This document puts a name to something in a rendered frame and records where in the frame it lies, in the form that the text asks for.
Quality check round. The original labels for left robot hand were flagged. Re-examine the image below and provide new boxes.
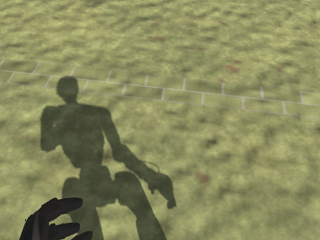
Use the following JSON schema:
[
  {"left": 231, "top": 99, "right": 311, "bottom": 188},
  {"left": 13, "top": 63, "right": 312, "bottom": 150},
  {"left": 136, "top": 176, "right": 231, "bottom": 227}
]
[{"left": 19, "top": 197, "right": 93, "bottom": 240}]

